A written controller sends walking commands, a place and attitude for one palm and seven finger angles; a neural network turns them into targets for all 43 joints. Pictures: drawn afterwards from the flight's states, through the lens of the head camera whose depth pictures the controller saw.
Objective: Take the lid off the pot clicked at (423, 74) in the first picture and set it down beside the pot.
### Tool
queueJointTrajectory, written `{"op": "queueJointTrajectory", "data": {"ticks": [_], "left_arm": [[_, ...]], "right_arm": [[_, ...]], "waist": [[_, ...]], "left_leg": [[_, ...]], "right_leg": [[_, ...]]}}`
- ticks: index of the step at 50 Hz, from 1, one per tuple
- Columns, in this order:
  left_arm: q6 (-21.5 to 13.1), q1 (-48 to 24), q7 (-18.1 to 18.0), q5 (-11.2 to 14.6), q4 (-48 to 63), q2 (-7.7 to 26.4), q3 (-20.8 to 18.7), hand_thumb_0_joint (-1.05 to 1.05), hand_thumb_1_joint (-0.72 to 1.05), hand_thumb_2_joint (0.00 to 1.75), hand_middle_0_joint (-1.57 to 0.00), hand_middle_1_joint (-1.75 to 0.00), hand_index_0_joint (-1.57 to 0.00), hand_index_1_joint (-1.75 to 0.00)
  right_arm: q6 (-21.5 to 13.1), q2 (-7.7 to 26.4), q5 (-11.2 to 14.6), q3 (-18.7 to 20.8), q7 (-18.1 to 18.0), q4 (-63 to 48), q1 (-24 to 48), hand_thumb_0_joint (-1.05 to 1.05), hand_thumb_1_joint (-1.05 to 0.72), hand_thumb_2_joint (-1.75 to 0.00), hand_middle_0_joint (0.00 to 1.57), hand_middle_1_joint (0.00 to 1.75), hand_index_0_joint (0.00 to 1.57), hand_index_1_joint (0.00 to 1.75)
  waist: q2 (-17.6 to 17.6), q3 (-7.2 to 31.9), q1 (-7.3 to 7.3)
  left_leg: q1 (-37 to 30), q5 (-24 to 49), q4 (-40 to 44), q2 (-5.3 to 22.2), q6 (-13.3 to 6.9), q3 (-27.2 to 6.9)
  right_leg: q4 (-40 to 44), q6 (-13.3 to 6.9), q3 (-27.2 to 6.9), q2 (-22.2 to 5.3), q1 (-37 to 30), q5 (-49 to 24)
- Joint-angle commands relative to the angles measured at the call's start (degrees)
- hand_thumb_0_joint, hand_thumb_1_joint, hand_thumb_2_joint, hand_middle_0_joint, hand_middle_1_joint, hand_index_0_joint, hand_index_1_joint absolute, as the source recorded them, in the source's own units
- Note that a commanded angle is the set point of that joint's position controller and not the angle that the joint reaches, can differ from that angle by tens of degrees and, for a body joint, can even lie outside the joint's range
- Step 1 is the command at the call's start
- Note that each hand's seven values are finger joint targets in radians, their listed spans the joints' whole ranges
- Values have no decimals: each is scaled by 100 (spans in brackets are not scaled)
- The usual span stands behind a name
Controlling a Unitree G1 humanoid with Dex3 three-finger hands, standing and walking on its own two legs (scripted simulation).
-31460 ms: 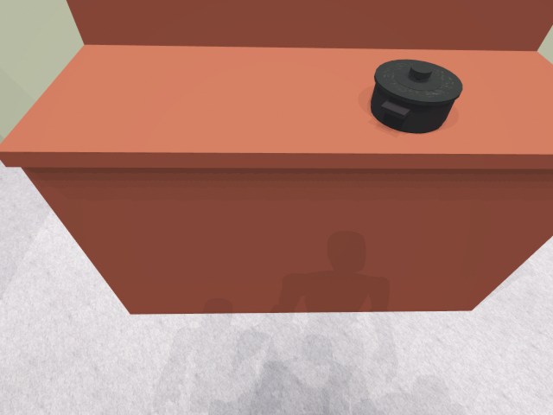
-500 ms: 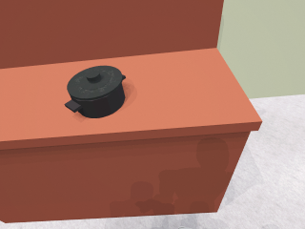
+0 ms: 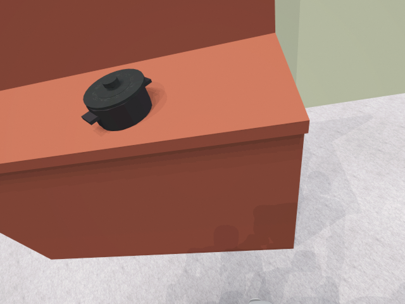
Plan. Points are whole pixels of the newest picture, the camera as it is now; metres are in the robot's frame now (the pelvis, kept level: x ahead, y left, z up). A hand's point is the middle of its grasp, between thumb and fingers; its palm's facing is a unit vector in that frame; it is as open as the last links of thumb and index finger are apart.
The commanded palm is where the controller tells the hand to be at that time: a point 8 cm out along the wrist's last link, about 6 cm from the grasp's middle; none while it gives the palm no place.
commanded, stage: come to a stop and stand still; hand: left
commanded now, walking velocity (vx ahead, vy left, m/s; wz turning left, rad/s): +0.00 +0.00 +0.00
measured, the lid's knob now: (110, 81) +0.64 +0.25 +0.17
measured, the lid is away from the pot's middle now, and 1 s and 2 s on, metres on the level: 0.01 0.01 0.01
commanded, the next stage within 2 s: look again from close up in 1.66 s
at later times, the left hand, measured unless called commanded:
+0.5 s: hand out of the picture -0.11 +0.04 -0.12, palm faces +0.03 -0.94 -0.34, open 7.3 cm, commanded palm none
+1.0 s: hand out of the picture -0.18 -0.08 -0.13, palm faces +0.07 -0.96 -0.27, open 7.4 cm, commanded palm none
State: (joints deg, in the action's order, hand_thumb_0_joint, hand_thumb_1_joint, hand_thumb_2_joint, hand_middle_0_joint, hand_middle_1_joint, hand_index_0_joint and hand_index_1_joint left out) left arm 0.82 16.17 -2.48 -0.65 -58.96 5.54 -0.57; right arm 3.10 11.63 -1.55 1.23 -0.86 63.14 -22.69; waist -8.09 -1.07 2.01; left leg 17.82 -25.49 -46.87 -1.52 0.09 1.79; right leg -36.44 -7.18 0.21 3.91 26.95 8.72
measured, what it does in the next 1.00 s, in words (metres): steps to the right: left foot, then right foot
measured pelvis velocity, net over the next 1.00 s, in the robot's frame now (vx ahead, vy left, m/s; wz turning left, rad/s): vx -0.17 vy -0.24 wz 0.01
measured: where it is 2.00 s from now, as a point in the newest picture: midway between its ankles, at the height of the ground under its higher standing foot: outside the picture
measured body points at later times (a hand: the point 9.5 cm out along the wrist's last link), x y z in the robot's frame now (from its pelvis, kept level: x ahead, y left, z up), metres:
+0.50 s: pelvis -0.13 -0.15 +0.02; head -0.13 -0.23 +0.46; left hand -0.11 +0.09 -0.10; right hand -0.09 -0.43 -0.16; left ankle -0.14 +0.01 -0.65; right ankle -0.05 -0.18 -0.72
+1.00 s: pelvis -0.17 -0.24 +0.02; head -0.15 -0.31 +0.47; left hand -0.19 -0.03 -0.11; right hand -0.12 -0.49 -0.16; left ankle -0.17 -0.10 -0.66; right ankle -0.16 -0.35 -0.72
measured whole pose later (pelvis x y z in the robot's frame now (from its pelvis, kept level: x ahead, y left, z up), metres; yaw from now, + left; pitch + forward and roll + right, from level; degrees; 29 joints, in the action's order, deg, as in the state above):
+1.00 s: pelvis -0.17 -0.24 +0.02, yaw +1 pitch +0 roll +3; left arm 0.3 21.1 -0.7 -1.6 -57.4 4.2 -1.1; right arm 2.4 14.8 -1.3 3.4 0.9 52.6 -14.5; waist -5.7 -1.4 0.2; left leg 26.6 -20.5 -54.4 -0.8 1.1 0.3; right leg -31.6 -1.5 -6.6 0.6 16.0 15.9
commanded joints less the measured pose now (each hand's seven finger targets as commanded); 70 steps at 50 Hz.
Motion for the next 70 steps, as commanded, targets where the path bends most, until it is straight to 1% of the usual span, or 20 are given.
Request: {"op": "queueJointTrajectory", "data": {"ticks": [1,4,5,6,7,8,12,15,17,24,29,30,33,37,39,41,42,55,62,70], "left_arm": [[12,-1215,-174,-50,873,1283,-507,0,90,90,-20,-30,-20,-30],[277,-2207,-90,-40,1178,1569,-661,0,90,90,-20,-30,-20,-30],[529,-1809,-158,89,1004,862,-440,0,90,90,-20,-30,-20,-30],[604,-610,-232,139,944,477,-313,0,90,90,-20,-30,-20,-30],[483,502,-154,239,1086,511,-359,0,90,90,-20,-30,-20,-30],[447,501,-14,34,1111,888,-380,0,90,90,-20,-30,-20,-30],[57,954,86,-23,802,1149,-298,0,90,90,-20,-30,-20,-30],[8,129,93,-96,1347,2014,-248,0,90,90,-20,-30,-20,-30],[-134,-83,-15,-70,1474,2039,-443,0,90,90,-20,-30,-20,-30],[-71,-518,-10,-27,1194,1466,-459,0,90,90,-20,-30,-20,-30],[196,-913,3,72,1111,1613,-667,0,90,90,-20,-30,-20,-30],[333,-335,-80,221,936,1039,-482,0,90,90,-20,-30,-20,-30],[322,1020,33,49,934,1095,-480,0,90,90,-20,-30,-20,-30],[-48,822,107,-9,657,1001,-196,0,90,90,-20,-30,-20,-30],[-185,1036,47,-82,636,1575,-189,0,90,90,-20,-30,-20,-30],[-193,655,64,-88,815,1891,-305,0,90,90,-20,-30,-20,-30],[-262,628,9,-60,809,2016,-407,0,90,90,-20,-30,-20,-30],[-238,234,72,-113,661,1507,-500,0,90,90,-20,-30,-20,-30],[-245,208,63,-42,701,995,-257,0,90,90,-20,-30,-20,-30],[-315,198,-5,11,338,1371,-267,0,90,90,-20,-30,-20,-30]], "right_arm": [[130,368,-84,203,14,97,-2440,0,-90,-90,20,30,20,30],[104,623,-17,354,-26,359,-4033,0,-90,-90,20,30,20,30],[57,683,-107,289,-177,160,-3759,0,-90,-90,20,30,20,30],[14,204,-54,116,-522,-691,-783,0,-90,-90,20,30,20,30],[-165,371,-112,38,-348,-1718,1439,0,-90,-90,20,30,20,30],[-412,741,-133,83,-190,-1909,2363,0,-90,-90,20,30,20,30],[-289,1145,-214,222,-116,-1306,920,0,-90,-90,20,30,20,30],[-24,578,-31,220,14,-1343,-247,0,-90,-90,20,30,20,30],[60,865,-46,327,-7,-1342,-334,0,-90,-90,20,30,20,30],[97,757,-9,267,14,-1109,-568,0,-90,-90,20,30,20,30],[-78,763,6,342,-102,-467,-2379,0,-90,-90,20,30,20,30],[-115,819,-62,250,-243,-728,-1823,0,-90,-90,20,30,20,30],[-316,765,-98,201,-151,-2076,2162,0,-90,-90,20,30,20,30],[-200,1015,-139,207,-85,-1195,543,0,-90,-90,20,30,20,30],[-124,389,36,183,-39,-1113,-64,0,-90,-90,20,30,20,30],[-84,468,-34,210,73,-1242,220,0,-90,-90,20,30,20,30],[-72,621,-31,243,82,-1266,173,0,-90,-90,20,30,20,30],[-293,292,82,186,158,-1221,442,0,-90,-90,20,30,20,30],[-393,666,-28,185,33,-948,266,0,-90,-90,20,30,20,30],[-398,435,75,90,-32,-582,330,0,-90,-90,20,30,20,30]], "waist": [[2162,72,970],[2203,-518,1798],[-1723,-551,1744],[-1994,-1221,102],[-1050,-531,-1286],[-393,-458,-1650],[2007,-463,-800],[1502,65,107],[2759,142,74],[1274,-235,345],[1110,-448,946],[-1748,-236,712],[-750,236,-1371],[1273,-167,-550],[2424,-221,-285],[1322,-215,-152],[2598,-258,-216],[1656,-143,-153],[-1031,55,-205],[1239,292,-186]], "left_leg": [[-1148,1,-898,-177,-139,715],[-3601,-290,2931,-12,-742,1134],[-2734,809,4324,1228,-1158,18],[1061,854,2998,2014,-903,-583],[2547,685,3267,2225,-828,-613],[3269,-189,3619,1736,-706,-662],[796,27,955,901,-155,42],[824,-817,-1398,157,86,-556],[1710,-69,-2197,28,76,-951],[156,294,-683,-104,73,-33],[-2861,551,3851,-94,-703,577],[-2323,1047,4184,1466,-1080,-990],[2314,-386,3298,1814,-835,-1395],[363,-330,2000,1087,-308,-447],[1401,-1080,35,112,24,22],[1425,-399,-785,177,32,-518],[1990,-240,-1310,140,21,-641],[-527,1055,1966,21,52,70],[-1205,3421,2641,1350,-764,-1235],[-888,2814,2052,611,-7,-144]], "right_leg": [[3623,1209,-1206,-859,1039,2928],[2763,2467,444,-152,2250,2246],[-2554,2127,1220,718,1805,2633],[-5912,874,-1137,-59,811,2890],[-7177,331,-1170,-305,-274,2321],[-6651,512,-1019,-183,-409,1523],[496,813,197,-300,-703,1214],[2445,-88,-3300,-2047,152,3843],[2893,1011,-4259,-1670,-283,4042],[3213,766,-2017,-1126,-335,2663],[2301,2046,-276,46,429,1844],[-1682,1688,139,554,585,2618],[-5677,526,-1217,-216,-632,1592],[463,753,162,-303,-881,1644],[1988,256,-2801,-1671,-1279,2110],[2616,-280,-3983,-2042,-911,2961],[2676,2,-4413,-1958,-1151,3003],[1826,50,-1730,-1393,-1045,646],[-143,635,-33,-408,-375,1733],[674,352,-897,-1123,-1949,-2792]]}}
